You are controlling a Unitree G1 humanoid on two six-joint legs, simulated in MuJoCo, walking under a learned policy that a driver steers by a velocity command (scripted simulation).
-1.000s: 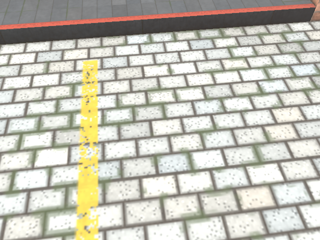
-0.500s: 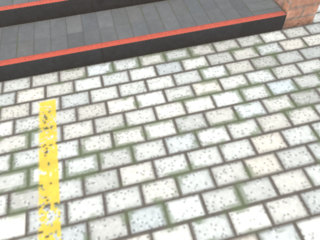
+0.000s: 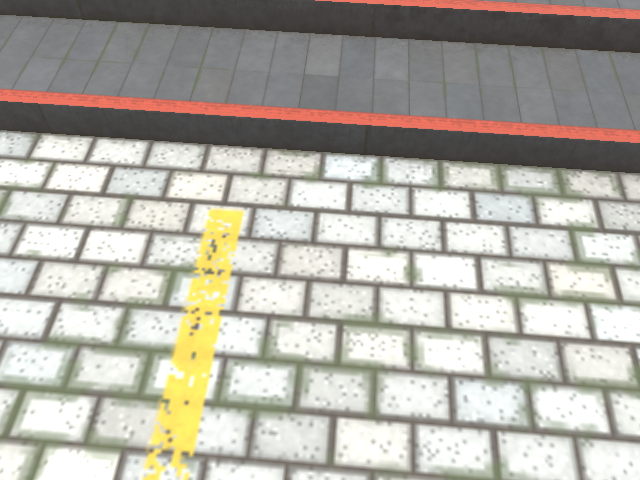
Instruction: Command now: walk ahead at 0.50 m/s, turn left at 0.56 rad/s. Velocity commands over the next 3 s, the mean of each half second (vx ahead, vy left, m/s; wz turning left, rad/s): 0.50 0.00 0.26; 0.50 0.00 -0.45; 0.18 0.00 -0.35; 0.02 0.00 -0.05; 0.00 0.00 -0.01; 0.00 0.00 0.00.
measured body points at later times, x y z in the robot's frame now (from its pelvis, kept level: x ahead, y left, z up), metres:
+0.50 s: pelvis +0.30 -0.03 +0.01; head +0.33 -0.03 +0.45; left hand +0.46 +0.24 -0.08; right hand +0.39 -0.30 -0.12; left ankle +0.11 +0.06 -0.66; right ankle +0.40 -0.10 -0.72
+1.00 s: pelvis +0.57 +0.01 +0.01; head +0.60 +0.01 +0.46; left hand +0.65 +0.29 -0.11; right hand +0.76 -0.26 -0.05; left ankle +0.66 +0.11 -0.72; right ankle +0.42 -0.09 -0.66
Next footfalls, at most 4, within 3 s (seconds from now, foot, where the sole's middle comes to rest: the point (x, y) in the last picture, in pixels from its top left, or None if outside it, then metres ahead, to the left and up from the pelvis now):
0.44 right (384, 476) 0.44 -0.10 -0.75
0.92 left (288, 353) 0.70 0.10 -0.75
1.34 right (400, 329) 0.77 -0.15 -0.75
1.66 left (300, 315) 0.80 0.08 -0.75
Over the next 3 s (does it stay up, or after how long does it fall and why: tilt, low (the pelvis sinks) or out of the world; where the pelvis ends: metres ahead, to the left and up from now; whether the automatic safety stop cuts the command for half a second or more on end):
stays up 0.75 -0.02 0.02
